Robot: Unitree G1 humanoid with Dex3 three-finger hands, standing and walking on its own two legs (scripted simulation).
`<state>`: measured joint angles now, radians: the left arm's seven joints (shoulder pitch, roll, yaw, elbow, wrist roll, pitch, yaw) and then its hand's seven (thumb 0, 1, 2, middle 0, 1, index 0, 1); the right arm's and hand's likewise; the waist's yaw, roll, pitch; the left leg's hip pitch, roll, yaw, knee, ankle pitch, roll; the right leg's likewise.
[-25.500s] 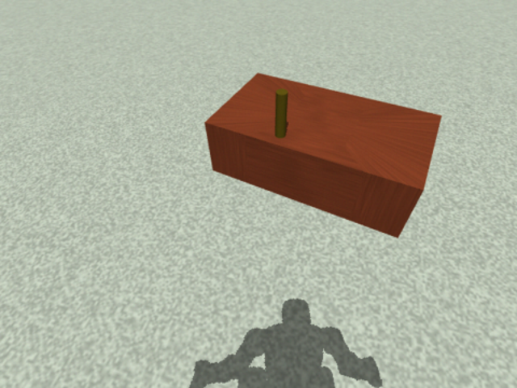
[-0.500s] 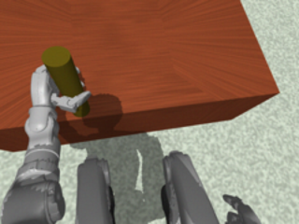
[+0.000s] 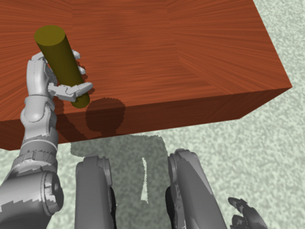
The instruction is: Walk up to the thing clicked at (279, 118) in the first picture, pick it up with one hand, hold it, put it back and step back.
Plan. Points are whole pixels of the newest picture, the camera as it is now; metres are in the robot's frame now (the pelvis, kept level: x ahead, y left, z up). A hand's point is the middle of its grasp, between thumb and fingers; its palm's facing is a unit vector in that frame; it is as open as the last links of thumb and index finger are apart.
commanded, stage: open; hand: left
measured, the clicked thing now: (68, 75) +0.49 +0.18 +0.02
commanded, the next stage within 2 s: withdraw in 0.24 s
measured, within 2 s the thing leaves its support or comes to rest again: neither
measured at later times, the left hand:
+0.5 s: hand (68, 73) +0.50 +0.19 +0.01, palm faces +0.02 -1.00 -0.03, open 15.3 cm
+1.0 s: hand (21, 31) +0.52 +0.24 +0.12, palm faces +0.03 -0.98 -0.21, open 16.8 cm
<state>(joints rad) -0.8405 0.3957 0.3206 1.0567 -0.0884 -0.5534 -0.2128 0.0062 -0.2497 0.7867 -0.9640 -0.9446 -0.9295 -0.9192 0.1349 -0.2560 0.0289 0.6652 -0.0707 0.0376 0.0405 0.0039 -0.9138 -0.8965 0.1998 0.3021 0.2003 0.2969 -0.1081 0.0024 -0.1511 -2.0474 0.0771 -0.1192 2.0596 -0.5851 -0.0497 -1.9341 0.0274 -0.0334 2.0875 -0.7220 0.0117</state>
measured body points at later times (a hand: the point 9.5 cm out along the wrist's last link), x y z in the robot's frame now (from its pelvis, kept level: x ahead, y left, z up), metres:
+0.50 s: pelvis +0.01 +0.00 +0.00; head +0.21 +0.03 +0.41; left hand +0.49 +0.24 +0.01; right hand +0.10 -0.26 -0.13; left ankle +0.11 +0.15 -0.39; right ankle +0.08 -0.12 -0.39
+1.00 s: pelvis +0.03 +0.01 +0.13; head +0.21 +0.03 +0.54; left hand +0.51 +0.29 +0.13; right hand +0.11 -0.27 +0.01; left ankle +0.11 +0.15 -0.39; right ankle +0.08 -0.12 -0.39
